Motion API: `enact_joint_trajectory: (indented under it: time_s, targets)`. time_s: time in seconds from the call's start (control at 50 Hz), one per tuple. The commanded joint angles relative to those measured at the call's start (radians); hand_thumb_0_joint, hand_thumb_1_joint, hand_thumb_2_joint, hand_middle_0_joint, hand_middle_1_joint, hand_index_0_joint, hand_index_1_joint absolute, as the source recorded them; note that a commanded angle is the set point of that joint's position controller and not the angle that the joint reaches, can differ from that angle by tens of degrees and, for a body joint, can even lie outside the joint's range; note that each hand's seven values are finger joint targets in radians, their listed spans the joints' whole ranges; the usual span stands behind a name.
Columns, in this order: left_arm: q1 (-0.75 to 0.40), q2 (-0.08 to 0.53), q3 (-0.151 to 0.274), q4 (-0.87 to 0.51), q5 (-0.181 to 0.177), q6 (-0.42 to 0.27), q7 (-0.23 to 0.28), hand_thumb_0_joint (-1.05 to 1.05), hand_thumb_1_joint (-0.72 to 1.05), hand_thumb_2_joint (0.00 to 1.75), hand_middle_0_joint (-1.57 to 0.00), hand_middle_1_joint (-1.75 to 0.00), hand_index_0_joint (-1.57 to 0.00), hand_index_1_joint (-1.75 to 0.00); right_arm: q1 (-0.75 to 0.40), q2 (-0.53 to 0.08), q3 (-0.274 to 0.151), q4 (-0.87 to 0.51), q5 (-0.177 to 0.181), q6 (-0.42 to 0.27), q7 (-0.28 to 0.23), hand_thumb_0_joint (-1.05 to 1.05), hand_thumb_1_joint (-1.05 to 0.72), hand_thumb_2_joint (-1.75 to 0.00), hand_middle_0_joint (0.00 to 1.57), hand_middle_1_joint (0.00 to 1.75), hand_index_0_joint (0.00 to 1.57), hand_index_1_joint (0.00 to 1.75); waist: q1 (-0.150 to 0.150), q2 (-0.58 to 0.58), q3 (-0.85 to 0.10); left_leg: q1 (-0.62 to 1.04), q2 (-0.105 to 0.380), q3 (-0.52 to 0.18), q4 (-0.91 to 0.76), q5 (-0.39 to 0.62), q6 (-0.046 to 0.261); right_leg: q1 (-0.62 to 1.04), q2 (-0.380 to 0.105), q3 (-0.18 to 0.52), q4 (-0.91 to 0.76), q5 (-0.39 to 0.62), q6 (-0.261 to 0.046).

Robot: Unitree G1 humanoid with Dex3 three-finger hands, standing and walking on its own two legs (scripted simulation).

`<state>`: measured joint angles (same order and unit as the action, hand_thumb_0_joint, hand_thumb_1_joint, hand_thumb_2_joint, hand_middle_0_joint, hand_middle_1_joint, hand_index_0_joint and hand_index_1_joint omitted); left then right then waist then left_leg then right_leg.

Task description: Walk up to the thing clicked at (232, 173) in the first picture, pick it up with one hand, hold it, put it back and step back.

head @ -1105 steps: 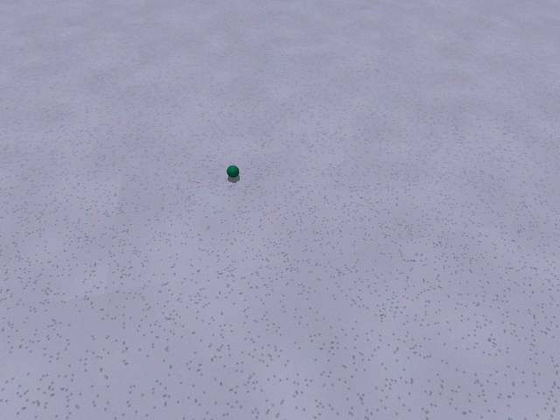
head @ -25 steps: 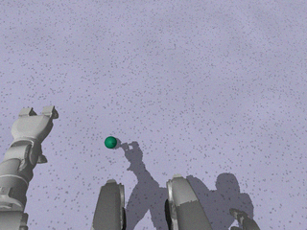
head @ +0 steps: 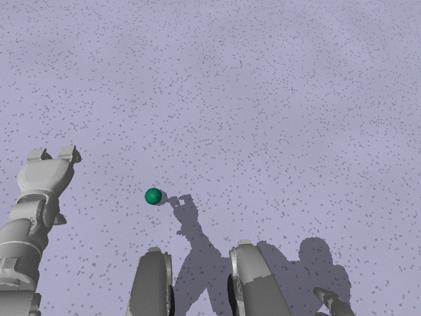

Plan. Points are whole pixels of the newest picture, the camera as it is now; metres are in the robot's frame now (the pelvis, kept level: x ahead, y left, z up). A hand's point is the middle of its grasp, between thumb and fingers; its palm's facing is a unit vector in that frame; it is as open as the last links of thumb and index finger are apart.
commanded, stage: withdraw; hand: left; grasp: from above
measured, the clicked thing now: (153, 196) +0.50 +0.15 -0.56
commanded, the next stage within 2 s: approach in 0.36 s
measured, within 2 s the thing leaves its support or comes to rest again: neither
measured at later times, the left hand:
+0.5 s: hand (128, 189) +0.44 +0.19 -0.29, palm faces -0.39 +0.01 -0.92, open 14.1 cm
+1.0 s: hand (158, 190) +0.50 +0.12 -0.48, palm faces -0.47 -0.03 -0.88, open 14.1 cm
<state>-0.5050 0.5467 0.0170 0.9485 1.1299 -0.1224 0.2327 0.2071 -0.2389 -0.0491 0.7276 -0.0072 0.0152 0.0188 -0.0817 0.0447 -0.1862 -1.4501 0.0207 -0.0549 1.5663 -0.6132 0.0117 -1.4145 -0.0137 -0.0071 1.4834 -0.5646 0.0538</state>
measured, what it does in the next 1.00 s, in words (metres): lowers itself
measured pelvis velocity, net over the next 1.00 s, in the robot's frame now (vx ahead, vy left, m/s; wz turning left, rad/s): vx -0.03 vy -0.02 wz -0.10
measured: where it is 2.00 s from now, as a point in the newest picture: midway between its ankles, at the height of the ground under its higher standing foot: outside the picture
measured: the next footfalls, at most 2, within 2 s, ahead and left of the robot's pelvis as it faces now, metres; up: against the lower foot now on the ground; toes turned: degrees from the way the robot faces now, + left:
none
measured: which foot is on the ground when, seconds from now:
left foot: down 0.00-1.00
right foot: down 0.00-1.00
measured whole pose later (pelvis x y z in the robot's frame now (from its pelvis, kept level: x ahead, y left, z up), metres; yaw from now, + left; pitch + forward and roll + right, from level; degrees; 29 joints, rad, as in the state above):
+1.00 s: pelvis -0.03 -0.02 -0.26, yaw -6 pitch +36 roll -8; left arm -1.24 0.73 0.03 1.76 1.31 -0.10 0.55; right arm 0.20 -0.27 0.17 0.72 -0.20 -0.13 0.16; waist -0.44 -0.04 0.04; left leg -2.34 0.00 -0.17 2.43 -0.72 -0.03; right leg -2.31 0.03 -0.05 2.31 -0.65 0.06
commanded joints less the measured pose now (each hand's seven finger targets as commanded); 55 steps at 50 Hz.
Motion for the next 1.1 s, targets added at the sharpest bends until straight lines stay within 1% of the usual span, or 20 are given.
enact_joint_trajectory:
  time_s: [0.0, 0.06, 0.2, 0.28, 0.32, 0.44, 0.46, 0.54, 0.6, 0.64, 0.7, 0.72, 0.74, 0.76, 0.88, 0.96, 1.02, 1.04, 1.06, 1.08]
  targets:
    - [-0.348, 0.178, -0.005, -0.102, -0.017, -0.003, 0.043, 0.0, -0.6, 1.06, -0.08, -1.04, -0.06, -1.06, 0.127, -0.188, -0.062, -0.05, -0.002, -0.031, -0.021, 0.0, -0.91, -0.9, 0.2, 0.3, 0.2, 0.3, -0.061, 0.054, -0.392, 0.342, -0.013, -0.008, -0.234, 0.15, 0.003, 0.162, 0.044, -0.055, -0.182, 0.113, -0.083]
    - [-0.372, 0.111, -0.058, 0.03, -0.011, -0.003, 0.064, 0.0, -0.61, 1.06, -0.07, -1.04, -0.05, -1.07, 0.12, -0.184, -0.051, -0.039, -0.008, -0.044, -0.019, 0.0, -0.91, -0.9, 0.2, 0.3, 0.2, 0.3, -0.087, 0.027, -0.322, 0.254, -0.017, 0.003, -0.18, 0.134, 0.008, 0.096, 0.041, -0.053, -0.151, 0.107, -0.085]
    - [-0.524, 0.116, -0.076, 0.25, 0.07, -0.008, 0.148, 0.0, -0.61, 1.04, -0.07, -1.05, -0.06, -1.07, 0.118, -0.201, -0.04, -0.014, -0.035, -0.065, -0.005, 0.0, -0.92, -0.91, 0.2, 0.3, 0.2, 0.3, -0.097, 0.1, -0.395, 0.138, -0.024, -0.005, -0.05, 0.197, -0.001, -0.069, 0.041, -0.066, 0.021, 0.164, -0.098]
    - [-0.646, 0.172, -0.034, 0.253, 0.103, 0.008, 0.211, 0.0, -0.6, 1.04, -0.08, -1.06, -0.07, -1.08, 0.139, -0.21, -0.035, -0.006, -0.057, -0.078, 0.021, 0.0, -0.92, -0.91, 0.2, 0.3, 0.2, 0.3, -0.099, 0.204, -0.572, 0.146, -0.024, -0.002, 0.045, 0.305, -0.011, -0.161, 0.041, -0.075, 0.139, 0.235, -0.099]
    - [-0.68, 0.145, -0.036, 0.268, 0.11, 0.025, 0.235, 0.0, -0.61, 1.04, -0.09, -1.06, -0.07, -1.08, 0.15, -0.215, -0.035, 0.004, -0.069, -0.08, 0.033, 0.0, -0.92, -0.91, 0.2, 0.3, 0.2, 0.3, -0.115, 0.202, -0.637, 0.135, -0.02, -0.003, 0.089, 0.328, -0.012, -0.177, 0.044, -0.086, 0.186, 0.259, -0.096]
    - [-0.898, 0.157, -0.023, 0.316, 0.1, 0.066, 0.283, 0.0, -0.61, 1.06, -0.08, -1.09, -0.07, -1.1, 0.164, -0.223, -0.028, 0.016, -0.089, -0.093, 0.044, 0.0, -0.93, -0.91, 0.2, 0.3, 0.2, 0.3, -0.194, 0.225, -0.662, 0.008, -0.017, -0.001, 0.189, 0.144, -0.007, -0.287, 0.035, -0.095, 0.276, 0.151, -0.092]
    - [-0.926, 0.199, -0.002, 0.35, 0.108, 0.074, 0.294, 0.0, -0.61, 1.05, -0.08, -1.09, -0.07, -1.1, 0.169, -0.236, -0.024, 0.024, -0.094, -0.093, 0.044, 0.0, -0.93, -0.91, 0.2, 0.3, 0.2, 0.3, -0.193, 0.223, -0.647, -0.028, -0.017, -0.002, 0.207, 0.107, -0.005, -0.323, 0.032, -0.091, 0.287, 0.12, -0.09]
    - [-0.942, 0.177, -0.022, 0.503, 0.083, 0.077, 0.276, 0.0, -0.61, 1.05, -0.1, -1.06, -0.08, -1.08, 0.154, -0.225, 0.0, 0.03, -0.11, -0.105, 0.059, 0.0, -0.92, -0.9, 0.2, 0.3, 0.2, 0.3, -0.256, 0.134, -0.544, -0.212, -0.029, 0.009, 0.295, -0.048, 0.016, -0.379, 0.032, -0.093, 0.317, -0.024, -0.085]
    - [-1.006, 0.222, -0.02, 0.514, 0.078, 0.057, 0.242, 0.0, -0.61, 1.04, -0.1, -1.07, -0.09, -1.09, 0.152, -0.219, 0.019, 0.029, -0.12, -0.11, 0.067, 0.0, -0.92, -0.9, 0.2, 0.3, 0.2, 0.3, -0.266, 0.157, -0.585, -0.281, -0.037, 0.028, 0.372, -0.054, 0.02, -0.372, 0.036, -0.085, 0.367, -0.05, -0.084]
    - [-1.076, 0.276, 0.007, 0.46, 0.09, 0.03, 0.232, 0.0, -0.6, 1.04, -0.09, -1.08, -0.08, -1.1, 0.182, -0.233, 0.026, 0.029, -0.127, -0.114, 0.071, 0.0, -0.92, -0.9, 0.2, 0.3, 0.2, 0.3, -0.291, 0.165, -0.582, -0.319, -0.038, 0.028, 0.414, -0.04, 0.022, -0.386, 0.034, -0.092, 0.401, -0.033, -0.082]
    - [-1.04, 0.301, 0.012, 0.554, 0.128, 0.009, 0.234, 0.0, -0.6, 1.04, -0.08, -1.1, -0.08, -1.1, 0.21, -0.247, 0.05, 0.037, -0.142, -0.114, 0.078, 0.0, -0.92, -0.9, 0.2, 0.3, 0.2, 0.3, -0.304, 0.167, -0.58, -0.37, -0.039, 0.04, 0.491, 0.017, 0.026, -0.394, 0.038, -0.099, 0.456, 0.025, -0.078]
    - [-1.021, 0.23, -0.036, 0.634, 0.133, 0.012, 0.237, 0.0, -0.6, 1.04, -0.08, -1.09, -0.08, -1.09, 0.207, -0.238, 0.066, 0.032, -0.146, -0.117, 0.085, 0.0, -0.92, -0.9, 0.2, 0.3, 0.2, 0.3, -0.321, 0.168, -0.539, -0.393, -0.042, 0.035, 0.495, -0.003, 0.023, -0.418, 0.04, -0.106, 0.472, 0.006, -0.082]
    - [-1.058, 0.269, -0.012, 0.575, 0.136, 0.0, 0.249, 0.0, -0.59, 1.03, -0.07, -1.1, -0.07, -1.1, 0.212, -0.247, 0.067, 0.023, -0.151, -0.12, 0.09, 0.0, -0.91, -0.9, 0.2, 0.3, 0.2, 0.3, -0.339, 0.171, -0.536, -0.402, -0.04, 0.032, 0.519, 0.002, 0.028, -0.425, 0.044, -0.112, 0.481, 0.017, -0.078]
    - [-1.029, 0.261, -0.027, 0.677, 0.149, 0.01, 0.262, 0.0, -0.61, 1.04, -0.08, -1.08, -0.07, -1.09, 0.217, -0.258, 0.079, 0.028, -0.152, -0.119, 0.091, 0.0, -0.91, -0.9, 0.2, 0.3, 0.2, 0.3, -0.328, 0.185, -0.511, -0.402, -0.037, 0.026, 0.516, -0.009, 0.022, -0.458, 0.046, -0.123, 0.494, 0.008, -0.084]
    - [-1.111, 0.304, -0.014, 0.718, 0.165, 0.021, 0.347, 0.0, -0.58, 1.0, -0.07, -1.09, -0.08, -1.09, 0.239, -0.295, 0.124, 0.006, -0.184, -0.138, 0.124, 0.0, -0.91, -0.9, 0.2, 0.3, 0.2, 0.3, -0.371, 0.282, -0.493, -0.413, -0.025, 0.009, 0.596, 0.048, 0.015, -0.476, 0.063, -0.158, 0.588, 0.096, -0.082]
    - [-1.155, 0.385, 0.026, 0.639, 0.175, 0.023, 0.39, 0.0, -0.53, 0.96, -0.09, -1.06, -0.11, -1.05, 0.256, -0.326, 0.148, 0.002, -0.211, -0.157, 0.151, 0.0, -0.92, -0.9, 0.2, 0.3, 0.2, 0.3, -0.4, 0.356, -0.522, -0.36, -0.02, 0.006, 0.658, 0.153, 0.009, -0.425, 0.061, -0.176, 0.637, 0.214, -0.071]
    - [-1.135, 0.412, 0.037, 0.651, 0.178, 0.039, 0.427, 0.0, -0.5, 0.93, -0.12, -1.03, -0.14, -1.02, 0.219, -0.339, 0.161, -0.011, -0.22, -0.168, 0.175, 0.0, -0.92, -0.9, 0.2, 0.3, 0.2, 0.3, -0.397, 0.439, -0.518, -0.309, -0.011, -0.004, 0.675, 0.174, -0.004, -0.434, 0.07, -0.191, 0.672, 0.236, -0.076]
    - [-1.164, 0.458, 0.078, 0.575, 0.173, 0.036, 0.436, 0.0, -0.48, 0.92, -0.12, -1.04, -0.14, -1.02, 0.24, -0.349, 0.156, -0.009, -0.228, -0.173, 0.184, 0.0, -0.92, -0.9, 0.2, 0.3, 0.2, 0.3, -0.402, 0.459, -0.529, -0.299, -0.01, -0.002, 0.687, 0.208, -0.006, -0.415, 0.067, -0.196, 0.677, 0.272, -0.072]
    - [-1.116, 0.476, 0.082, 0.609, 0.173, 0.05, 0.441, 0.0, -0.49, 0.93, -0.13, -1.02, -0.14, -1.01, 0.227, -0.345, 0.166, -0.014, -0.224, -0.169, 0.192, 0.0, -0.92, -0.9, 0.2, 0.3, 0.2, 0.3, -0.377, 0.456, -0.54, -0.308, -0.007, -0.003, 0.686, 0.208, -0.006, -0.395, 0.075, -0.193, 0.679, 0.272, -0.075]
    - [-1.114, 0.48, 0.096, 0.58, 0.168, 0.053, 0.439, 0.0, -0.48, 0.93, -0.15, -1.01, -0.16, -1.0, 0.234, -0.351, 0.161, -0.013, -0.226, -0.171, 0.201, 0.0, -0.92, -0.9, 0.2, 0.3, 0.2, 0.3, -0.391, 0.468, -0.538, -0.31, -0.009, 0.003, 0.7, 0.232, -0.005, -0.387, 0.07, -0.191, 0.687, 0.298, -0.071]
